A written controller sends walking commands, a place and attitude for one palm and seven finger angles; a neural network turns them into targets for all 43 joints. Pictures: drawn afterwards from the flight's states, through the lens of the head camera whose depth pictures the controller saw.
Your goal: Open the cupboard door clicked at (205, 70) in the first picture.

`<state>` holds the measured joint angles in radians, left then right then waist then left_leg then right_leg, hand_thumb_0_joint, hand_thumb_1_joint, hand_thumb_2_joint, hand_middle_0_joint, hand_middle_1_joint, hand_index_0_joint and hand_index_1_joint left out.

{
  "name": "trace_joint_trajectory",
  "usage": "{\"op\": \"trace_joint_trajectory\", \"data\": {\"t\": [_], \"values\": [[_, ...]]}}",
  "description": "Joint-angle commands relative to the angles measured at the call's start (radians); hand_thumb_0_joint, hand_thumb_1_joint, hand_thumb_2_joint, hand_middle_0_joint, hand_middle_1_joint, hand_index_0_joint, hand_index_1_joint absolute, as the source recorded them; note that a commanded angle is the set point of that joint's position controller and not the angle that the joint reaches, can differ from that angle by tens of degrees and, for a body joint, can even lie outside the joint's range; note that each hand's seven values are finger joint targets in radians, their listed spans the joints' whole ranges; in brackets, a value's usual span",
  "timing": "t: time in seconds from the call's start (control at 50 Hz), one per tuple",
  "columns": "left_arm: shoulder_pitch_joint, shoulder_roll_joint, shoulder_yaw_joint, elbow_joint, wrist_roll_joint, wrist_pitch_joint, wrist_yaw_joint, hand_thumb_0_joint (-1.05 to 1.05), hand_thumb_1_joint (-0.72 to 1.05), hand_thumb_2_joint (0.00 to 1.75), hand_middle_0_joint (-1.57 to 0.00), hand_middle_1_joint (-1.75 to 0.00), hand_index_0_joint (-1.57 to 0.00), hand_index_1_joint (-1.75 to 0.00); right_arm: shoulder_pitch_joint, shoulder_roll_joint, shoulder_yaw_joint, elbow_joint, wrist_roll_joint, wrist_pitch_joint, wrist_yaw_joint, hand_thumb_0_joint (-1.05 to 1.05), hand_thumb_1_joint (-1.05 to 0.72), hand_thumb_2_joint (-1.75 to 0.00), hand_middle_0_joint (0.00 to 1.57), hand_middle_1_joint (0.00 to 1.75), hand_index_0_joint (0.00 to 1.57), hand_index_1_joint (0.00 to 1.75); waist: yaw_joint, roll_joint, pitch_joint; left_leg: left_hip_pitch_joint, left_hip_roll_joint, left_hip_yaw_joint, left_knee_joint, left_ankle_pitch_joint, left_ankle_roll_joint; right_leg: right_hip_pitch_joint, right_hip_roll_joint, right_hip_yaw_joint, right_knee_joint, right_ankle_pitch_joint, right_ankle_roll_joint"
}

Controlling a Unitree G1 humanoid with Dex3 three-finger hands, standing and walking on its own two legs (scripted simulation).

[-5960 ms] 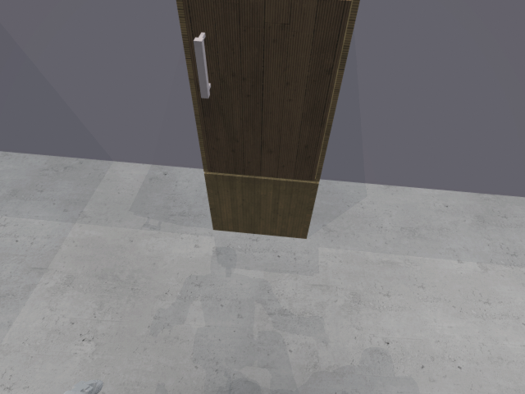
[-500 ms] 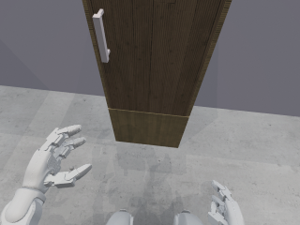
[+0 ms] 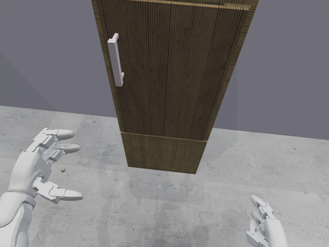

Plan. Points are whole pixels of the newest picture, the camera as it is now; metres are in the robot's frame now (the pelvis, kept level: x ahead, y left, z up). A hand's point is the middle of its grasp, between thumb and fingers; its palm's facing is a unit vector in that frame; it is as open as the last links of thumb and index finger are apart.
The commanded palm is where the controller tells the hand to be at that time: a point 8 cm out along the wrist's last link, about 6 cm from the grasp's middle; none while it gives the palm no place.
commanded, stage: raise the hand with hooked fingers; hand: left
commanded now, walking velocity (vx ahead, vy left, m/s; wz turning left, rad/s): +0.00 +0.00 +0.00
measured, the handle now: (117, 61) +0.62 +0.20 +0.10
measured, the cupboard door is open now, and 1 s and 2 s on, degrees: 0 0 0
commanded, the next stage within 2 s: move the hooked fingers beside the handle in 0.88 s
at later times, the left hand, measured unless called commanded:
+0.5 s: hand (55, 136) +0.31 +0.26 +0.12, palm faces -0.01 -1.00 -0.03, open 14.0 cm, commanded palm +0.27 +0.30 +0.12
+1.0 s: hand (55, 141) +0.30 +0.26 +0.12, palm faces +0.00 -1.00 -0.02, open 14.0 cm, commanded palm +0.27 +0.30 +0.12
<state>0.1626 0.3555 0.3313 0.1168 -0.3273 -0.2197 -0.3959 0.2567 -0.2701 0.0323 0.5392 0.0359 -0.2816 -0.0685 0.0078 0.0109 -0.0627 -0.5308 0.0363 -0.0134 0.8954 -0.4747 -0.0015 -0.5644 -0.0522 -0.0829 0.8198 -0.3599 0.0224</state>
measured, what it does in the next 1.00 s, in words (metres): stands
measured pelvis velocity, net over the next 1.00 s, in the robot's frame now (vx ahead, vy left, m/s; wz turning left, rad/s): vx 0.00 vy -0.01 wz -0.02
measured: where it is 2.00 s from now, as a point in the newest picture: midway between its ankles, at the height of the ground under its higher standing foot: outside the picture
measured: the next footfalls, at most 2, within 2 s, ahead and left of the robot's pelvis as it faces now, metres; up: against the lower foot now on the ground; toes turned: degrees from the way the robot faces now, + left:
none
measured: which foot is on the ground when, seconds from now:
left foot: down 0.00-1.00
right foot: down 0.00-1.00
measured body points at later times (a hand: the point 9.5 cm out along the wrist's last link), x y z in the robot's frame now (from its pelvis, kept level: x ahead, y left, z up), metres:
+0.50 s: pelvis +0.01 -0.01 +0.02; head +0.03 -0.02 +0.47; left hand +0.30 +0.31 +0.13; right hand +0.16 -0.27 -0.06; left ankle -0.01 +0.12 -0.70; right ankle +0.03 -0.14 -0.70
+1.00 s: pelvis +0.00 -0.01 +0.02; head +0.03 -0.02 +0.47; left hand +0.29 +0.31 +0.12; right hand +0.16 -0.25 -0.06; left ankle -0.01 +0.12 -0.70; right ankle +0.03 -0.14 -0.70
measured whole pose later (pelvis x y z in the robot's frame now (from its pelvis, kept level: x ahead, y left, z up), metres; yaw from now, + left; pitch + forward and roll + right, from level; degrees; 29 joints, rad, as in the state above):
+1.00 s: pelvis +0.00 -0.01 +0.02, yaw -1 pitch +4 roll -1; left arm -0.11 0.43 0.45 0.42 -0.35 -0.15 -0.53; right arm 0.27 -0.27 0.06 0.56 0.04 -0.22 -0.10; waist 0.02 0.02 -0.03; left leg -0.40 0.04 0.01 0.74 -0.40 -0.02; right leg -0.46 -0.04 -0.07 0.70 -0.30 0.01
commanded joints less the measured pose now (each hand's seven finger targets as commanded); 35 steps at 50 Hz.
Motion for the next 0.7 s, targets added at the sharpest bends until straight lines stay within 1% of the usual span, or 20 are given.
{"op": "trace_joint_trajectory", "data": {"t": [0.0,0.02,0.04,0.06,0.1,0.12,0.14,0.18,0.22,0.28,0.32,0.34,0.4,0.44,0.46,0.5,0.52,0.6,0.62,0.68], "values": [[-0.214,0.22,0.123,-0.154,-0.024,-0.034,-0.022,0.0,-0.5,0.3,-0.3,-1.2,-0.3,-1.2,-0.03,-0.142,-0.044,-0.128,0.009,-0.033,-0.02,0.0,-0.9,-0.9,0.2,0.3,0.2,0.3,-0.009,0.073,-0.176,0.069,-0.034,-0.014,-0.204,0.314,0.004,0.167,0.064,-0.004,-0.104,0.199,-0.043],[-0.238,0.239,0.138,-0.12,-0.032,-0.023,-0.034,0.0,-0.5,0.3,-0.3,-1.2,-0.3,-1.2,-0.028,-0.145,-0.039,-0.125,0.006,-0.027,-0.023,0.0,-0.9,-0.9,0.2,0.3,0.2,0.3,-0.007,0.069,-0.156,0.067,-0.037,-0.012,-0.204,0.323,0.005,0.179,0.07,0.001,-0.11,0.214,-0.047],[-0.262,0.245,0.145,-0.11,-0.035,-0.019,-0.045,0.0,-0.5,0.3,-0.3,-1.2,-0.3,-1.2,-0.032,-0.143,-0.037,-0.125,0.008,-0.022,-0.024,0.0,-0.9,-0.9,0.2,0.3,0.2,0.3,-0.007,0.059,-0.174,0.069,-0.039,-0.011,-0.209,0.315,0.005,0.193,0.065,0.004,-0.118,0.213,-0.045],[-0.277,0.245,0.148,-0.1,-0.038,-0.017,-0.055,0.0,-0.5,0.3,-0.3,-1.2,-0.3,-1.2,-0.035,-0.141,-0.037,-0.122,0.009,-0.02,-0.026,0.0,-0.9,-0.9,0.2,0.3,0.2,0.3,-0.005,0.075,-0.187,0.08,-0.039,-0.007,-0.212,0.322,0.005,0.204,0.063,0.008,-0.123,0.222,-0.045],[-0.313,0.262,0.158,-0.077,-0.042,-0.011,-0.068,0.0,-0.5,0.3,-0.3,-1.2,-0.3,-1.2,-0.038,-0.141,-0.034,-0.119,0.009,-0.017,-0.03,0.0,-0.9,-0.9,0.2,0.3,0.2,0.3,-0.006,0.065,-0.193,0.088,-0.04,-0.005,-0.215,0.33,0.007,0.217,0.062,0.012,-0.134,0.235,-0.044],[-0.348,0.276,0.163,-0.073,-0.044,-0.009,-0.079,0.0,-0.5,0.3,-0.3,-1.2,-0.3,-1.2,-0.04,-0.143,-0.03,-0.118,0.007,-0.015,-0.031,0.0,-0.9,-0.9,0.2,0.3,0.2,0.3,-0.003,0.09,-0.188,0.1,-0.041,-0.004,-0.213,0.355,0.008,0.229,0.065,0.017,-0.134,0.261,-0.05],[-0.368,0.288,0.171,-0.071,-0.045,-0.009,-0.087,0.0,-0.5,0.3,-0.3,-1.2,-0.3,-1.2,-0.04,-0.141,-0.03,-0.116,0.006,-0.015,-0.032,0.0,-0.9,-0.9,0.2,0.3,0.2,0.3,-0.005,0.081,-0.21,0.111,-0.039,-0.003,-0.217,0.363,0.009,0.241,0.062,0.018,-0.138,0.274,-0.047],[-0.373,0.288,0.176,-0.034,-0.045,-0.006,-0.099,0.0,-0.5,0.3,-0.3,-1.2,-0.3,-1.2,-0.036,-0.141,-0.032,-0.11,0.008,-0.012,-0.035,0.0,-0.9,-0.9,0.2,0.3,0.2,0.3,-0.003,0.069,-0.218,0.116,-0.04,0.001,-0.222,0.374,0.01,0.252,0.059,0.02,-0.147,0.289,-0.045],[-0.414,0.311,0.19,-0.006,-0.053,-0.001,-0.113,0.0,-0.5,0.3,-0.3,-1.2,-0.3,-1.2,-0.039,-0.145,-0.028,-0.111,0.007,-0.009,-0.036,0.0,-0.9,-0.9,0.2,0.3,0.2,0.3,-0.004,0.07,-0.194,0.117,-0.041,0.0,-0.226,0.369,0.012,0.255,0.062,0.026,-0.157,0.286,-0.048],[-0.457,0.329,0.204,0.044,-0.052,0.01,-0.129,0.0,-0.5,0.3,-0.3,-1.2,-0.3,-1.2,-0.034,-0.147,-0.031,-0.104,0.012,0.0,-0.042,0.0,-0.9,-0.9,0.2,0.3,0.2,0.3,-0.004,0.042,-0.201,0.117,-0.04,0.004,-0.244,0.354,0.013,0.266,0.056,0.03,-0.174,0.273,-0.044],[-0.493,0.362,0.218,0.058,-0.048,0.017,-0.133,0.0,-0.5,0.3,-0.3,-1.2,-0.3,-1.2,-0.036,-0.15,-0.028,-0.109,0.01,0.003,-0.042,0.0,-0.9,-0.9,0.2,0.3,0.2,0.3,0.005,0.08,-0.201,0.127,-0.043,0.008,-0.247,0.363,0.013,0.279,0.056,0.038,-0.176,0.279,-0.049],[-0.514,0.375,0.229,0.054,-0.048,0.017,-0.136,0.0,-0.5,0.3,-0.3,-1.2,-0.3,-1.2,-0.035,-0.148,-0.03,-0.109,0.011,0.005,-0.043,0.0,-0.9,-0.9,0.2,0.3,0.2,0.3,0.002,0.074,-0.219,0.14,-0.042,0.01,-0.251,0.375,0.015,0.29,0.053,0.039,-0.18,0.297,-0.047],[-0.462,0.329,0.203,0.123,-0.052,0.027,-0.147,0.0,-0.5,0.3,-0.3,-1.2,-0.3,-1.2,-0.027,-0.149,-0.034,-0.111,0.014,0.009,-0.042,0.0,-0.9,-0.9,0.2,0.3,0.2,0.3,0.005,0.037,-0.188,0.125,-0.043,0.016,-0.262,0.351,0.015,0.276,0.05,0.039,-0.194,0.275,-0.043],[-0.462,0.339,0.21,0.111,-0.057,0.025,-0.156,0.0,-0.5,0.3,-0.3,-1.2,-0.3,-1.2,-0.027,-0.152,-0.036,-0.12,0.014,0.01,-0.035,0.0,-0.9,-0.9,0.2,0.3,0.2,0.3,0.014,0.028,-0.201,0.13,-0.043,0.016,-0.264,0.377,0.016,0.295,0.051,0.04,-0.185,0.308,-0.045],[-0.457,0.347,0.217,0.097,-0.053,0.021,-0.153,0.0,-0.5,0.3,-0.3,-1.2,-0.3,-1.2,-0.024,-0.153,-0.039,-0.122,0.013,0.011,-0.033,0.0,-0.9,-0.9,0.2,0.3,0.2,0.3,0.017,0.045,-0.221,0.134,-0.045,0.02,-0.263,0.383,0.016,0.302,0.049,0.043,-0.184,0.313,-0.044],[-0.448,0.344,0.222,0.11,-0.052,0.022,-0.144,0.0,-0.5,0.3,-0.3,-1.2,-0.3,-1.2,-0.023,-0.151,-0.039,-0.125,0.012,0.015,-0.032,0.0,-0.9,-0.9,0.2,0.3,0.2,0.3,0.014,0.049,-0.196,0.122,-0.045,0.025,-0.266,0.351,0.015,0.282,0.048,0.047,-0.195,0.277,-0.043],[-0.464,0.348,0.222,0.1,-0.056,0.018,-0.141,0.0,-0.5,0.3,-0.3,-1.2,-0.3,-1.2,-0.023,-0.152,-0.037,-0.127,0.011,0.016,-0.029,0.0,-0.9,-0.9,0.2,0.3,0.2,0.3,0.014,0.025,-0.183,0.118,-0.043,0.021,-0.268,0.347,0.015,0.287,0.052,0.045,-0.193,0.268,-0.045],[-0.485,0.362,0.237,0.059,-0.045,-0.007,-0.116,0.0,-0.5,0.3,-0.3,-1.2,-0.3,-1.2,-0.025,-0.147,-0.04,-0.13,0.01,0.014,-0.033,0.0,-0.9,-0.9,0.2,0.3,0.2,0.3,0.013,0.072,-0.208,0.132,-0.045,0.025,-0.275,0.329,0.015,0.29,0.048,0.052,-0.199,0.246,-0.044],[-0.5,0.38,0.246,0.049,-0.047,-0.011,-0.115,0.0,-0.5,0.3,-0.3,-1.2,-0.3,-1.2,-0.025,-0.15,-0.037,-0.132,0.005,0.014,-0.033,0.0,-0.9,-0.9,0.2,0.3,0.2,0.3,0.013,0.063,-0.202,0.127,-0.043,0.024,-0.27,0.33,0.017,0.295,0.053,0.057,-0.196,0.247,-0.047],[-0.488,0.354,0.227,0.049,-0.04,-0.018,-0.114,0.0,-0.5,0.3,-0.3,-1.2,-0.3,-1.2,-0.021,-0.144,-0.039,-0.126,0.009,0.012,-0.038,0.0,-0.9,-0.9,0.2,0.3,0.2,0.3,0.006,0.082,-0.214,0.148,-0.043,0.024,-0.277,0.336,0.017,0.287,0.053,0.049,-0.197,0.26,-0.044]]}}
